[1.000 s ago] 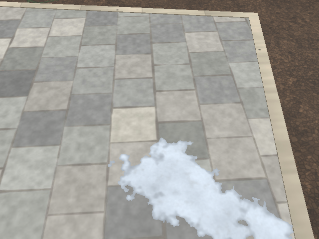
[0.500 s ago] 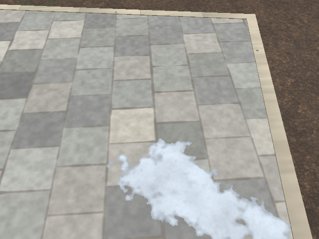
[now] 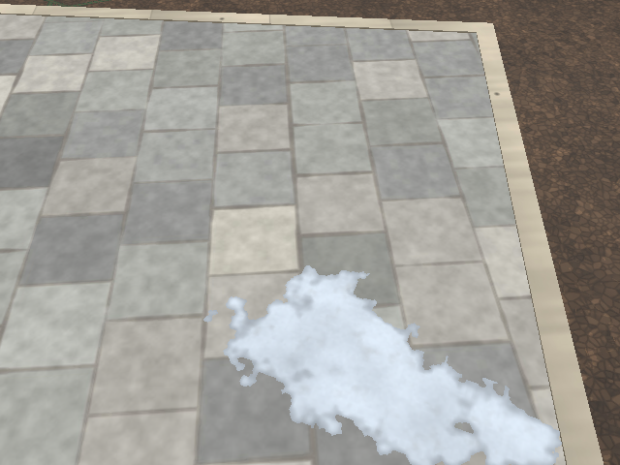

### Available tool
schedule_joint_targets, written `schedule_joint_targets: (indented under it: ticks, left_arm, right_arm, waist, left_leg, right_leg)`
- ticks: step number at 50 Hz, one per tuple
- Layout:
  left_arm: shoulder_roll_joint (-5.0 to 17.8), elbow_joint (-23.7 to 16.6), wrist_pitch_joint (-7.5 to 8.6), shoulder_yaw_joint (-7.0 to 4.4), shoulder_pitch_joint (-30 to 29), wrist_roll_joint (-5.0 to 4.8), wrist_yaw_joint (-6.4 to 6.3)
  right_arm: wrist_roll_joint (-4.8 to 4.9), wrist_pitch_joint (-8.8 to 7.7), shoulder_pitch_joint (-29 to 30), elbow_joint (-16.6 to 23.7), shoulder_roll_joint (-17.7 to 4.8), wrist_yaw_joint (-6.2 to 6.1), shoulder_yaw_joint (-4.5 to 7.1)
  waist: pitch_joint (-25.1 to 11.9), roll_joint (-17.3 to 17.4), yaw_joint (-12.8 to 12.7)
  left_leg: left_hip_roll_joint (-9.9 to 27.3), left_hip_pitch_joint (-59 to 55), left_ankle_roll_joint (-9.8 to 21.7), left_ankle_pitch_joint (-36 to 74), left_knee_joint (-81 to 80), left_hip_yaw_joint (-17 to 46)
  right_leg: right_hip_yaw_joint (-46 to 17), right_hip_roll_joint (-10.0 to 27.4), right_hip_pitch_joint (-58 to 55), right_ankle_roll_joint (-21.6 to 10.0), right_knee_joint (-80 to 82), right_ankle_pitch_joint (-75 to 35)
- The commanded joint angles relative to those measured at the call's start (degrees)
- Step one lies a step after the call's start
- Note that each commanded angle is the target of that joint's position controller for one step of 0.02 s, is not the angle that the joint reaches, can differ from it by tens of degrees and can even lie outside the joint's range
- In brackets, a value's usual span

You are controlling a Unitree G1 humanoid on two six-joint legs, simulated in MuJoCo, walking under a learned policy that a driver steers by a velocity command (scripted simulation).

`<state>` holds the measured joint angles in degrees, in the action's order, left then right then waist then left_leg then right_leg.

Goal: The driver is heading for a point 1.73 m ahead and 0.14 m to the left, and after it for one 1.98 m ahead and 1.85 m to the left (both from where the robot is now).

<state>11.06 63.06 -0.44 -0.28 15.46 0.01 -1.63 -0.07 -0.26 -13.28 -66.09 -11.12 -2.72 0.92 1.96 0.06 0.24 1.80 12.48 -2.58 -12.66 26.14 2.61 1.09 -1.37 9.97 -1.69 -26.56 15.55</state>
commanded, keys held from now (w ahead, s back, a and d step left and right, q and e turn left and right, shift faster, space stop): no key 0.48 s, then w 0.52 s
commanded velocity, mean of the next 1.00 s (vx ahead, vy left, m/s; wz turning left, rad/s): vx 0.15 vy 0.00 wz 0.00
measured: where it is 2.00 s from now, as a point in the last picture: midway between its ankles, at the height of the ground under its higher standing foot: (295, 373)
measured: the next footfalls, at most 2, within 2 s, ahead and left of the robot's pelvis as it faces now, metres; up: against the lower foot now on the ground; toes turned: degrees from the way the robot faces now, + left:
left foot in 0.80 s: +0.11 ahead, +0.15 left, +0.00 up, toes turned +3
right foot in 1.28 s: +0.50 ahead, -0.06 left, +0.00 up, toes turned -2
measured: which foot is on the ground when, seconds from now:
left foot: down 0.00-0.56, up 0.58-0.78, down 0.80-1.00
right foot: down 0.00-0.80, up 0.82-1.00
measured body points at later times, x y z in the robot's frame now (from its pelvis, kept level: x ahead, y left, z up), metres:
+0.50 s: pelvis +0.00 +0.00 +0.00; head +0.02 +0.00 +0.45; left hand -0.01 +0.23 -0.16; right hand +0.00 -0.24 -0.16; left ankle +0.02 +0.15 -0.74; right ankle -0.01 -0.10 -0.74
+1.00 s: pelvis +0.14 +0.07 +0.01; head +0.14 +0.09 +0.46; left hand +0.24 +0.33 -0.13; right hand +0.07 -0.16 -0.13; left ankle +0.07 +0.15 -0.74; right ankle +0.18 -0.09 -0.66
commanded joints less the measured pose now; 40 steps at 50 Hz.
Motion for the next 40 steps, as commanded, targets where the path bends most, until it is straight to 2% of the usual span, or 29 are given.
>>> schedule_joint_targets:
  ticks: [1, 24, 25, 26, 27, 28, 29, 30, 31, 32, 34, 36, 37, 38, 39, 40]
  left_arm:
    - [5.56, -0.92, 0.17, -0.88, 3.34, -0.02, -0.2]
    - [4.34, -0.96, 0.54, -0.66, 6.51, -0.09, -0.32]
    - [3.83, -0.44, 0.48, -0.56, 7.57, -0.04, -0.42]
    - [4.71, -0.32, 0.29, -0.91, 8.04, -0.33, -0.64]
    - [6.8, -0.62, 0.16, -1.63, 8.21, -0.82, -0.88]
    - [8.43, -0.85, 0.24, -2.2, 9.43, -1.17, -1.0]
    - [10.29, -0.93, 0.61, -2.89, 11.27, -1.37, -0.98]
    - [11.79, -1.19, 1.15, -3.61, 11.8, -1.28, -1.04]
    - [11.38, -1.61, 1.86, -3.72, 11.54, -0.63, -1.07]
    - [10.44, -2.15, 2.57, -3.64, 10.67, -0.41, -0.97]
    - [9.07, -3.8, 3.51, -3.45, 7.51, -1.45, -0.78]
    - [10.18, -4.76, 3.52, -3.65, 5.22, -2.28, -0.53]
    - [10.85, -4.92, 3.25, -3.79, 4.85, -2.54, -0.3]
    - [10.49, -5.01, 3.11, -3.63, 5.49, -2.44, -0.1]
    - [9.37, -5.63, 3.39, -3.2, 4.25, -2.22, 0.06]
    - [5.26, -6.83, 3.9, -2.01, 2.6, -1.28, 0.6]
  right_arm:
    - [0.04, -0.38, -2.84, 0.79, -5.39, -0.17, 0.6]
    - [0.09, -0.14, -4.99, 0.77, -4.72, -0.29, 0.55]
    - [0.05, -0.06, -5.98, 0.24, -3.99, -0.32, 0.39]
    - [0.27, 0.02, -5.99, 0.17, -3.83, -0.43, 0.42]
    - [0.55, -0.05, -5.47, 0.59, -4.08, -0.53, 0.6]
    - [0.57, -0.44, -4.0, 1.59, -4.14, -0.46, 0.67]
    - [0.6, -1.24, -2.1, 2.94, -3.53, -0.16, 0.53]
    - [0.8, -2.21, -0.38, 4.13, -3.24, 0.39, 0.46]
    - [1.26, -3.07, 1.06, 5.14, -3.64, 0.99, 0.73]
    - [1.66, -3.82, 1.45, 5.85, -3.95, 1.51, 0.99]
    - [2.0, -5.08, 1.31, 6.6, -4.63, 2.31, 1.33]
    - [1.95, -5.71, -0.86, 5.71, -3.79, 2.62, 1.6]
    - [1.89, -5.58, -5.59, 3.6, -3.07, 2.66, 1.86]
    - [1.77, -5.15, -10.36, 1.5, -3.35, 2.59, 2.38]
    - [1.63, -4.78, -14.96, 0.34, -4.2, 2.45, 2.94]
    - [1.3, -4.83, -21.78, 0.08, -8.98, 1.89, 4.13]
  waist:
    - [1.26, -0.04, 0.0]
    - [1.56, -0.01, -0.01]
    - [0.18, -0.34, -0.04]
    - [0.91, -1.18, -0.34]
    - [2.24, -3.19, -0.78]
    - [4.29, -5.63, -1.65]
    - [5.83, -8.96, -2.69]
    - [7.8, -10.73, -3.32]
    - [9.27, -10.32, -3.31]
    - [9.58, -9.15, -2.59]
    - [7.57, -6.6, -0.85]
    - [4.74, -6.03, 0.92]
    - [3.31, -5.66, 2.77]
    - [2.33, -4.67, 4.12]
    - [1.93, -1.84, 6.26]
    - [-0.45, 11.04, 8.6]
  left_leg:
    - [-0.12, 0.05, 1.61, 4.92, -3.5, -0.75]
    - [-0.27, 0.2, 1.7, 5.77, -2.97, -0.87]
    - [-1.02, -0.42, 1.7, 1.63, -2.67, -1.79]
    - [-2.53, 0.86, 1.95, -4.65, -0.66, -3.42]
    - [-4.32, 3.66, 2.4, -12.2, 3.2, -5.54]
    - [-4.87, 8.49, 2.87, -15.78, 7.87, -6.57]
    - [-4.18, 13.15, 3.39, -15.06, 14.11, -6.99]
    - [-1.65, 15.83, 4.27, -13.48, 20.74, -4.99]
    - [0.39, 20.53, 5.07, -15.79, 26.86, -2.82]
    - [2.28, 24.51, 5.88, -17.54, 30.0, -1.14]
    - [4.13, 23.24, 6.92, -15.41, 22.31, -0.48]
    - [0.85, 10.02, 6.32, -9.61, 10.23, -5.48]
    - [-1.97, 0.64, 5.48, -3.76, 5.78, -8.82]
    - [-4.26, -7.02, 4.52, -1.18, 4.42, -10.25]
    - [-3.18, -12.52, 4.86, -1.91, 1.94, -7.42]
    - [9.32, -17.93, 8.51, -9.63, -7.01, 10.93]
  right_leg:
    - [-3.01, 2.87, 2.53, -0.55, 6.25, -5.81]
    - [-2.62, 2.75, 2.65, -0.58, 5.42, -7.81]
    - [-2.4, 2.4, 2.11, -0.72, 6.14, -1.88]
    - [-3.01, 2.27, 2.7, -1.47, 7.09, 8.0]
    - [-5.5, 3.59, 3.8, -3.18, 8.57, 19.01]
    - [-11.0, 7.46, 4.26, -5.6, 11.74, 28.32]
    - [-18.92, 13.35, 3.64, -8.75, 15.7, 34.3]
    - [-26.24, 18.69, 5.1, -12.02, 18.82, 35.09]
    - [-30.09, 21.6, 4.11, -13.91, 20.29, 32.07]
    - [-30.56, 22.62, 1.73, -14.09, 20.18, 28.26]
    - [-23.56, 19.68, -0.91, -10.58, 18.35, 19.49]
    - [-13.92, 14.03, 4.05, -7.7, 15.15, 13.01]
    - [-10.64, 11.97, 8.92, -7.34, 12.41, 13.53]
    - [-9.24, 10.25, 13.29, -7.05, 8.94, 13.56]
    - [-6.83, 8.07, 17.06, -5.79, 1.69, 9.17]
    - [0.28, 3.04, 23.42, -2.13, -19.94, 6.28]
